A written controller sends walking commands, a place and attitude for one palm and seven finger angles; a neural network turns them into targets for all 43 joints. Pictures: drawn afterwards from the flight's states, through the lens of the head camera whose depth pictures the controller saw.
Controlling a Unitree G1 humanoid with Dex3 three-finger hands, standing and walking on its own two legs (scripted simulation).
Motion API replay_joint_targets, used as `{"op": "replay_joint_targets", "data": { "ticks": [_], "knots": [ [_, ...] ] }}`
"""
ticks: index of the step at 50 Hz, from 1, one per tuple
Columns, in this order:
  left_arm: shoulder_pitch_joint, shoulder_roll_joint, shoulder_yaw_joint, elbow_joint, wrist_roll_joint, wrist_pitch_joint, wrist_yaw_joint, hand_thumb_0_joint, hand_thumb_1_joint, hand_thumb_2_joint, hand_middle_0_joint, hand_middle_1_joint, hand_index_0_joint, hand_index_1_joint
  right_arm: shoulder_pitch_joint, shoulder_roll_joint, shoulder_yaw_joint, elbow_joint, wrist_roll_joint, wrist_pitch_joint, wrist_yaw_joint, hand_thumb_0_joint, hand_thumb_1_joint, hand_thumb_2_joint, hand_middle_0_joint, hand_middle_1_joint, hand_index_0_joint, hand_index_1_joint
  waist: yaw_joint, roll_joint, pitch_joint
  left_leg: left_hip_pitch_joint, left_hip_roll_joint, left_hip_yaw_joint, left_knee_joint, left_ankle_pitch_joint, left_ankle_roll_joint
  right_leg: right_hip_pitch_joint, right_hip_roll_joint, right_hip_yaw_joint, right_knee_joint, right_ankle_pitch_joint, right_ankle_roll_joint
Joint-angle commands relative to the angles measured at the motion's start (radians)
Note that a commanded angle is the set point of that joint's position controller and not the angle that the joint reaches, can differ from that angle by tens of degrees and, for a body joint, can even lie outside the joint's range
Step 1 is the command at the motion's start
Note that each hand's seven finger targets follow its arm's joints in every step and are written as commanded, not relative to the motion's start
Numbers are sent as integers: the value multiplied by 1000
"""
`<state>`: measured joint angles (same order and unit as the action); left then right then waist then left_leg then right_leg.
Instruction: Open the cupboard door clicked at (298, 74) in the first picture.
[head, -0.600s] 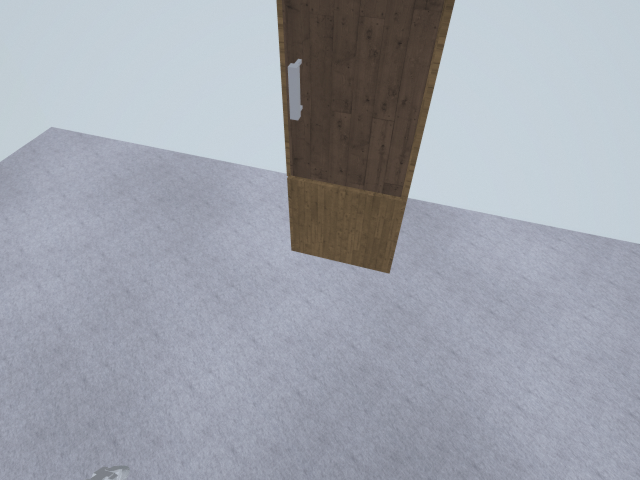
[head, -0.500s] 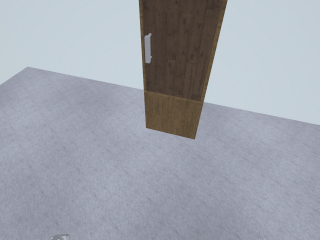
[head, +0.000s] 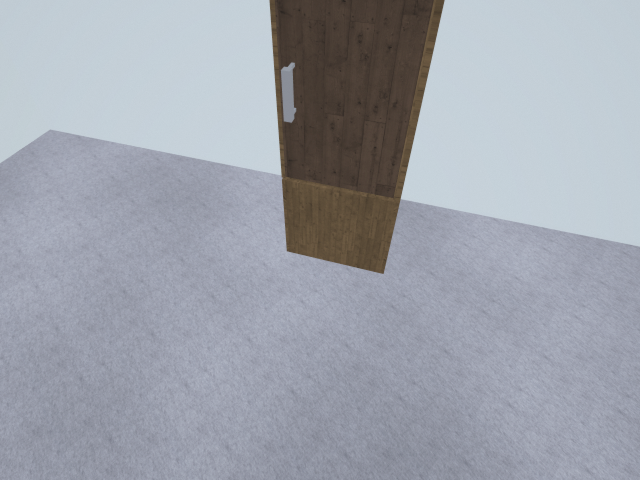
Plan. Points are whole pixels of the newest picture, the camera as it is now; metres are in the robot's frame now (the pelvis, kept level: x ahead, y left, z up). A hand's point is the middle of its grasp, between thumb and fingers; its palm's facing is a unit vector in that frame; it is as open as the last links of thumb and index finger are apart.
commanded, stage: stand and wait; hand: left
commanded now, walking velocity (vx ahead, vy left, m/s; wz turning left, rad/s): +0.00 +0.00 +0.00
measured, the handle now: (290, 92) +1.08 +0.15 -0.03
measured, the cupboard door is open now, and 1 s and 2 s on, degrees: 0 0 0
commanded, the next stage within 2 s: look at it before walking up in 0.22 s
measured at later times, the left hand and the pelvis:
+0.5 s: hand out of the picture +0.06 +0.24 -0.16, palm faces -0.04 -0.94 -0.33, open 7.4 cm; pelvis -0.01 -0.01 +0.00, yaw +0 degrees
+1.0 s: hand out of the picture +0.07 +0.24 -0.15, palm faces -0.03 -0.94 -0.33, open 7.4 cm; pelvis +0.01 +0.00 +0.00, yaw +0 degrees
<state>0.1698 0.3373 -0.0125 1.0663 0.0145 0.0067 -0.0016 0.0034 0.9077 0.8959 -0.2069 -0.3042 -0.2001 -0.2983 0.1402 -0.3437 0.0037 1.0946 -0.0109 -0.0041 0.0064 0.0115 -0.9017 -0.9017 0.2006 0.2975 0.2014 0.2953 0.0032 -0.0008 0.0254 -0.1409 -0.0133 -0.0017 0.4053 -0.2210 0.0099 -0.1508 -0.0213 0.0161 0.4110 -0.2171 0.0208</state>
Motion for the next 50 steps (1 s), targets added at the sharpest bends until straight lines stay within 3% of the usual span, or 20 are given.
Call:
{"op": "replay_joint_targets", "data": {
  "ticks": [1,19,28,48,50],
  "knots": [
    [-58,204,45,-62,-3,-31,14,0,900,900,-200,-300,-200,-300,-65,-199,-42,-69,2,-29,-16,0,-900,-900,200,300,200,300,-2,-6,-42,-21,119,-106,-87,89,23,-1,-95,89,-78,75,-48],
    [-58,198,43,-47,-1,-31,14,0,900,900,-200,-300,-200,-300,-48,-196,-41,-42,2,-28,-14,0,-900,-900,200,300,200,300,-3,-12,-7,-33,121,-108,-114,39,17,-30,-90,102,-105,18,-46],
    [-55,196,45,-46,-1,-34,15,0,900,900,-200,-300,-200,-300,-45,-196,-41,-41,3,-30,-15,0,-900,-900,200,300,200,300,-5,-9,-45,-7,125,-107,-103,93,17,-9,-94,100,-99,73,-48],
    [-57,205,46,-46,-2,-34,16,0,900,900,-200,-300,-200,-300,-61,-203,-40,-47,4,-31,-17,0,-900,-900,200,300,200,300,-2,4,-53,11,130,-108,-97,193,17,23,-98,75,-79,171,-45],
    [-43,175,48,-52,-3,-22,21,0,900,900,-200,-300,-200,-300,-47,-168,-35,-55,4,-22,-14,0,-900,-900,200,300,200,300,1,16,-55,-20,128,-114,-66,243,18,32,-101,50,-33,193,-35]
  ]
}}
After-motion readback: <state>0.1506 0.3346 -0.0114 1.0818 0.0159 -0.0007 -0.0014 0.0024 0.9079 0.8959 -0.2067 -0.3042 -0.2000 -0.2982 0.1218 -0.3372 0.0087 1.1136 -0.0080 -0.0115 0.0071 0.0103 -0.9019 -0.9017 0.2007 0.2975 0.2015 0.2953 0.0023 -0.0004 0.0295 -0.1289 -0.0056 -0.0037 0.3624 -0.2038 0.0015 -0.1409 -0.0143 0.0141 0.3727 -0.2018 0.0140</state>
